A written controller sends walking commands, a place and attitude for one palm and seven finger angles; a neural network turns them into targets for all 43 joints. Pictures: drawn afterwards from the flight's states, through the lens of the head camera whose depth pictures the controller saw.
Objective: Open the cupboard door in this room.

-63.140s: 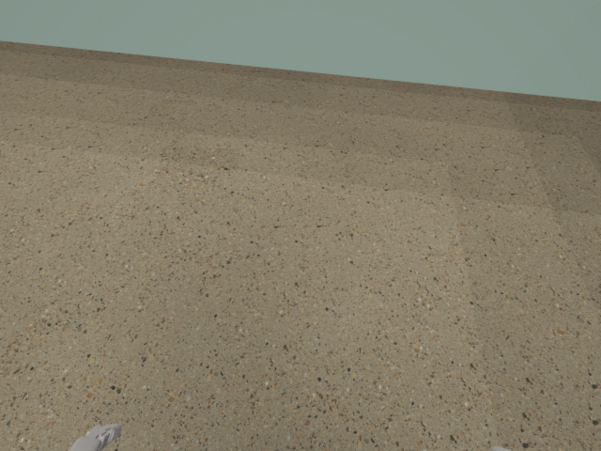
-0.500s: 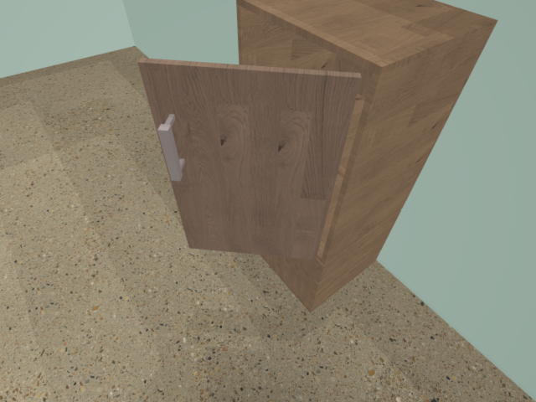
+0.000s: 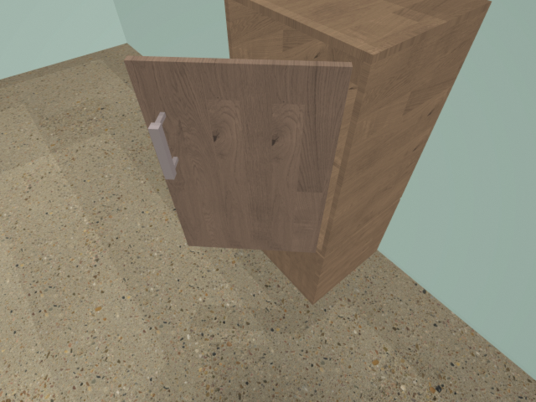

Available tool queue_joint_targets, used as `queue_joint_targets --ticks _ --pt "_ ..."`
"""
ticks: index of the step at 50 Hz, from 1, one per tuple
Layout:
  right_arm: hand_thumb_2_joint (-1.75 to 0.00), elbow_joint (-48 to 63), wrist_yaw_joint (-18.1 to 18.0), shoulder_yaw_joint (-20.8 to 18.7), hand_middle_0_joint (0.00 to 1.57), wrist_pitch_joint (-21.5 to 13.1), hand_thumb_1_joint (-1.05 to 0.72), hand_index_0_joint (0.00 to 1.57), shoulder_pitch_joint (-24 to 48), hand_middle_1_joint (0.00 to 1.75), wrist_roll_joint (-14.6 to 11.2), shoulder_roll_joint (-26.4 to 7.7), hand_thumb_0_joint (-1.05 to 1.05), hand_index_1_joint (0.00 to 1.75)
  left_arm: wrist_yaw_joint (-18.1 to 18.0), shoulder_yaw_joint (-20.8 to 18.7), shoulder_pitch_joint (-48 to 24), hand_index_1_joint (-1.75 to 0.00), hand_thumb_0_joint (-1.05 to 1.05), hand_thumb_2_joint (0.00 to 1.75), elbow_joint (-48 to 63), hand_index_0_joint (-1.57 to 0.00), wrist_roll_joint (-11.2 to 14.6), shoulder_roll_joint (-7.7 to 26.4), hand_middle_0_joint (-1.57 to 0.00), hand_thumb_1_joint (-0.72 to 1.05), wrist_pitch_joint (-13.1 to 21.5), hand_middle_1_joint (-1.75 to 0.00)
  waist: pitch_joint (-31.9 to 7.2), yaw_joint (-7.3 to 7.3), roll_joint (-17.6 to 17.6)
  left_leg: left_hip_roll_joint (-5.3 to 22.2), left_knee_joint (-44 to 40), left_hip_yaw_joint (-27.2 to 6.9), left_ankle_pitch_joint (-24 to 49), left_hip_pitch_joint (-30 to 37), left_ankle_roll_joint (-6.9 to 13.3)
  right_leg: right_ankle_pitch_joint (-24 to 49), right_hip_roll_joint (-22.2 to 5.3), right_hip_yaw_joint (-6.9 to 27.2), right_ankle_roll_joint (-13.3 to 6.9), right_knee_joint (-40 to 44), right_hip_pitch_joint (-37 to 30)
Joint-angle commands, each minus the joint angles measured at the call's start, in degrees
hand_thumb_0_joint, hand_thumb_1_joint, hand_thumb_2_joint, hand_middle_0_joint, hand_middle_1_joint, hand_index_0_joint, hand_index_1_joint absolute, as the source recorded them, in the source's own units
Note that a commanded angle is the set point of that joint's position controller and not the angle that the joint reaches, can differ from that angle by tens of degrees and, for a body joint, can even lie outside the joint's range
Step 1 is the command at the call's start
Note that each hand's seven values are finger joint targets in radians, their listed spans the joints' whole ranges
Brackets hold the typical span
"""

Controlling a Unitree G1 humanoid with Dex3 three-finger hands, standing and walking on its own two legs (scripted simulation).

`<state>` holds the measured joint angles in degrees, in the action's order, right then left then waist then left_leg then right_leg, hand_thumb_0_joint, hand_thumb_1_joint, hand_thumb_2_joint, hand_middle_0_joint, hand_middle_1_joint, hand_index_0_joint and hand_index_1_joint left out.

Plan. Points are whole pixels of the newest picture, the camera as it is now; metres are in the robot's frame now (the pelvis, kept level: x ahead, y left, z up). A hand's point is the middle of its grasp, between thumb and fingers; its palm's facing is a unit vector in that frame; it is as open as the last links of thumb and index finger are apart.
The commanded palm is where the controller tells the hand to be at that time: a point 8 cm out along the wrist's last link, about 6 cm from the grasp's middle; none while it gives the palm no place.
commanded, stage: look again from close up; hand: left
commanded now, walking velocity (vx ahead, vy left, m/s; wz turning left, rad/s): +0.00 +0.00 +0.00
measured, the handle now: (166, 146) +0.58 +0.25 +0.04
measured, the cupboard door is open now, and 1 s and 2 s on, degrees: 47 47 47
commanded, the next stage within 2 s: raise the hand with hooked fingers in 0.40 s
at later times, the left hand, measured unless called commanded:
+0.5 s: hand out of the picture +0.02 +0.22 -0.18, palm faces +0.02 -0.98 -0.19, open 7.4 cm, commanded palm +0.11 +0.27 -0.07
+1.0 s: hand (112, 392) +0.15 +0.24 -0.06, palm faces +0.13 -0.99 -0.03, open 9.1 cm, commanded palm +0.15 +0.29 -0.03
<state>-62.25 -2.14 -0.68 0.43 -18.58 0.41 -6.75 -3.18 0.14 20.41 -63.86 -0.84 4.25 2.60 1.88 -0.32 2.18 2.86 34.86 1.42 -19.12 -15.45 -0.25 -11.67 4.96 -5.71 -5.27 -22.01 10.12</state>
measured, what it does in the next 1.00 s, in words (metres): lowers itself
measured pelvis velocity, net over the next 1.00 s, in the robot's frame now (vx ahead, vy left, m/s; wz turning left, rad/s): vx -0.01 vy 0.03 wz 0.02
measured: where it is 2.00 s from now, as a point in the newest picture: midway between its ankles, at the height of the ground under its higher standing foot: outside the picture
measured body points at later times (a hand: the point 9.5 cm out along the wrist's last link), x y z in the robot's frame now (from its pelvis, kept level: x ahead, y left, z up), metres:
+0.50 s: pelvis +0.01 +0.05 +0.00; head +0.02 +0.05 +0.45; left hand +0.02 +0.27 -0.16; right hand -0.01 -0.16 -0.16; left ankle -0.01 +0.12 -0.74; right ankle +0.00 -0.06 -0.74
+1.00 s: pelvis -0.01 +0.03 -0.07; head +0.04 +0.06 +0.37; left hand +0.14 +0.30 -0.06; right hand +0.24 -0.21 -0.09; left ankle -0.01 +0.12 -0.74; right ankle +0.00 -0.06 -0.74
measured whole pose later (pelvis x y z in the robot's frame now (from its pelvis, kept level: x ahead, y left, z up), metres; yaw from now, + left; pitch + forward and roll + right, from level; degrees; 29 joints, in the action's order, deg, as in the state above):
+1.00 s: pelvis -0.01 +0.03 -0.07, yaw +1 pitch +12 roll -1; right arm -25.4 -0.5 -3.2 -12.1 -7.4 -0.4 -15.4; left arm 16.1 -11.5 29.8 -4.0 14.9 13.4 26.0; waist -6.7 2.3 -3.2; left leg -0.1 62.1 1.6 -30.0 -44.4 2.4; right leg -28.5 0.7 -7.0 -3.8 -59.8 43.8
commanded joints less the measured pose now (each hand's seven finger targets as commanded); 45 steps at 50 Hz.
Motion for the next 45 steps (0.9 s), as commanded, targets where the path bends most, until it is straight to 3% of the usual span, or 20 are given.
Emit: queue_joint_targets --ticks 1,4,8,13,24,25,26,27,28,29,30,32,33,35,36,37,38,41,43,45 --pt "-0.9 2.9 0.79 -0.05 0.2 -1.13 -0.9 0.2 -5.67 0.3 0.28 -1.11 0.0 0.3 -0.11 -1.5 1.13 -0.3 0.0 0.9 3.74 -0.2 -0.42 8.47 -0.2 0.9 0.83 -0.3 -2.3 -1.72 -5.44 -0.53 -2.02 0.14 1.02 2.4 0.59 2.26 -15.66 12.64 -2.42 5.67 3.09" --pt "-0.9 2.39 0.72 0.22 0.2 -1.88 -0.9 0.2 -7.39 0.3 0.81 -2.65 0.0 0.3 0.14 -1.06 -0.12 -0.3 0.0 0.9 3.86 -0.2 -0.05 6.32 -0.2 0.9 0.17 -0.3 3.64 -1.65 -2.2 1.79 -9.85 -3.66 6.04 3.17 2.05 -8.1 -11.51 10.97 0.07 3.37 9.09" --pt "-0.9 2.55 0.27 0.81 0.2 -2.66 -0.9 0.2 -4.54 0.3 0.75 -3.79 0.0 0.3 0.54 -0.81 1.19 -0.3 0.0 0.9 3.46 -0.2 0.05 7.01 -0.2 0.9 -0.39 -0.3 5.16 0.78 3.24 3.58 -15.24 -6.71 7.39 -3.12 3.28 -0.74 -9.61 8.86 1.33 -0.49 2.22" --pt "-0.9 2.03 0.12 0.98 0.2 -2.91 -0.9 0.2 -4.52 0.3 0.68 -5.09 0.0 0.3 0.82 -0.54 0.8 -0.3 0.0 0.9 3.45 -0.2 0.14 7.5 -0.2 0.9 -0.69 -0.3 4.21 1.03 -2.35 3.3 -16.75 -6.92 6.82 -2.42 3.64 0.04 -9.86 8.52 1.74 -1.01 0.6" --pt "-0.9 0.03 -0.14 1.09 0.2 -3.34 -0.9 0.2 -3.74 0.3 0.47 -6.23 0.0 0.3 0.76 -0.57 -0.08 -0.3 0.0 0.9 3.09 -0.2 0.19 8.27 -0.2 0.9 -1.06 -0.3 1.04 0.76 -1.41 3.39 -16.11 -6.27 15.98 2.8 3.86 3.96 -10.46 7.8 2.52 -2.55 -0.41" --pt "-0.9 4.28 0.44 0.65 0.2 -3.13 -0.9 0.2 2.62 0.3 -0.47 -8.56 0.0 0.3 -1.43 -0.33 4.48 -0.3 0.0 0.9 0.95 -0.2 -0.33 10.06 -0.2 0.9 -0.41 -0.3 3.57 2.86 -9.35 4.49 -5.13 -3.99 21.87 -0.57 2.37 22.02 -13.1 9.88 3.84 -1.31 2.04" --pt "-0.9 24.46 -1.42 -1.5 0.2 -11.46 -0.9 0.2 1.64 0.3 -2.72 -19.44 0.0 0.3 -1.03 -10.46 -39.24 -0.32 0.0 0.89 90.44 -0.2 10.77 26.06 -0.2 0.88 11.47 -0.32 -26.94 -5.7 3.84 -1.94 -10.56 -5.09 25.44 15.18 0.8 15.43 -6.52 5.59 3.33 -6.01 -0.46" --pt "-0.9 21.18 -3.03 1.26 0.2 -17.23 -0.9 0.2 6.64 0.3 -2.14 -13.71 0.0 0.3 -2.36 -7.22 -14.83 -0.33 0.0 0.88 77.77 -0.2 6.41 20.65 -0.2 0.85 8.06 -0.33 -24.8 -0.27 12.73 1.09 -12.67 -4.42 34.08 19.73 -0.84 2.52 -5.22 4.36 2.33 -10.07 2.79" --pt "-0.9 17.4 -3.04 0.28 0.2 -19.08 -0.9 0.2 5.89 0.3 -2.18 -13.69 0.0 0.3 -4.77 -4.87 -11.92 -0.34 0.0 0.87 71.82 -0.21 7.37 16.09 -0.21 0.83 5.04 -0.34 -19.37 -0.81 13.77 0.93 -13.77 -4.74 30.87 14.27 -3.08 -4.17 -5.39 2.74 3.06 -12.74 6.74" --pt "-0.9 16.26 -2.24 0.17 0.2 -19.09 -0.9 0.2 4.18 0.3 -2.64 -10.37 0.0 0.3 -4.39 3.92 4.63 -0.36 0.0 0.86 58.74 -0.21 8.28 0.98 -0.21 0.81 -0.44 -0.36 -10.07 -1.96 7.55 1.68 -15.04 -6.68 25.31 9.81 -2.98 -7.54 -5.63 1.61 3.8 -13.31 12.08" --pt "-0.9 20.63 -1.76 -0.25 0.2 -19.57 -0.9 0.2 5.05 0.3 -3.12 -13.17 0.0 0.3 -3.34 4.87 -3.05 -0.37 0.0 0.85 69.28 -0.21 10.95 1.26 -0.21 0.78 0.98 -0.37 -3.54 -2.06 6.77 1.05 -13.84 -7.7 19.6 5.07 -2.24 -6.6 -6.19 1.17 4.01 -13.07 12.4" --pt "-0.9 23.6 -1.48 -1.6 0.2 -20.82 -0.9 0.2 5.87 0.3 -1.7 -15.22 0.0 0.3 -1.59 0.23 -2.97 -0.4 0.0 0.83 68.87 -0.21 9.6 6.23 -0.21 0.74 6.06 -0.4 -2.57 -2.95 -0.31 -0.67 -7.9 -7.93 11.7 -0.14 -1.58 -4.73 -5.47 0.29 3.57 -9.96 14.9" --pt "-0.9 25.19 -1.04 -2.16 0.2 -20.55 -0.9 0.2 5.51 0.3 -1.4 -15.7 0.0 0.3 -0.14 -2.75 1.05 -0.42 0.0 0.82 63.96 -0.21 9.56 7.71 -0.21 0.71 8.21 -0.42 -2.36 -2.31 -6.29 -1.65 -4.43 -6.98 11.74 -3.75 -1.0 -3.53 -5.38 -0.14 3.35 -9.47 15.33" --pt "-0.9 28.38 -0.13 -3.2 0.2 -19.6 -0.9 0.2 7.19 0.3 -0.82 -15.3 0.0 0.3 4.71 -3.46 11.86 -0.45 0.0 0.8 54.89 -0.22 11.05 3.46 -0.22 0.67 14.5 -0.45 -2.64 0.39 -20.38 -1.88 1.42 -5.89 10.49 -11.04 -0.83 -5.58 -4.35 -1.6 3.56 -14.66 20.49" --pt "-0.9 29.83 0.45 -3.7 0.2 -19.13 -0.9 0.2 8.56 0.3 -0.85 -15.19 0.0 0.3 7.84 -4.82 15.68 -0.47 0.0 0.79 52.67 -0.22 12.14 3.2 -0.22 0.64 18.38 -0.47 -2.87 1.43 -23.68 -2.33 3.95 -4.99 8.68 -15.45 -0.91 -6.2 -4.09 -1.77 3.56 -17.51 22.61" --pt "-0.9 31.57 1.24 -4.24 0.2 -18.79 -0.9 0.2 9.81 0.3 -0.8 -15.16 0.0 0.3 11.45 -6.09 18.58 -0.48 0.0 0.78 53.29 -0.22 13.43 3.57 -0.22 0.62 22.42 -0.48 -4.9 2.65 -22.96 -3.08 6.37 -3.71 8.0 -18.24 -1.06 -5.2 -4.05 -1.32 3.35 -20.08 23.17" --pt "-0.9 33.26 2.37 -4.97 0.2 -18.27 -0.9 0.2 10.2 0.3 -1.06 -15.44 0.0 0.3 15.24 -9.26 21.01 -0.5 0.0 0.77 52.16 -0.22 14.12 6.39 -0.22 0.6 25.74 -0.5 -6.42 4.35 -15.54 -3.89 8.0 -2.73 10.32 -18.16 -1.96 -1.92 -4.37 -0.62 2.38 -22.54 22.21" --pt "-0.9 39.36 3.78 -5.12 0.2 -16.87 -0.9 0.2 13.07 0.3 -1.05 -15.92 0.0 0.3 22.48 -14.68 17.79 -0.54 0.0 0.74 57.53 -0.23 14.26 14.0 -0.23 0.53 30.5 -0.54 -13.44 5.35 1.85 -4.67 13.19 -1.0 15.06 -19.14 -2.08 3.04 -4.92 0.58 1.63 -29.35 23.36" --pt "-0.9 41.47 3.4 -4.96 0.2 -15.1 -0.9 0.2 12.51 0.3 -1.02 -15.57 0.0 0.3 22.37 -18.31 11.9 -0.57 0.0 0.72 64.53 -0.23 14.69 18.35 -0.23 0.48 28.78 -0.57 -18.08 5.94 4.74 -4.42 14.98 -0.93 14.25 -21.65 -1.52 2.64 -4.44 1.77 1.77 -32.17 24.1" --pt "-0.9 43.91 2.69 -4.55 0.2 -14.24 -0.9 0.2 11.76 0.3 -1.23 -14.33 0.0 0.3 20.97 -17.88 6.1 -0.6 0.0 0.7 74.09 -0.23 16.76 17.06 -0.23 0.43 28.57 -0.6 -22.43 4.37 7.19 -3.98 16.23 -1.31 11.73 -20.35 -0.58 1.0 -4.03 2.97 2.14 -31.96 24.85"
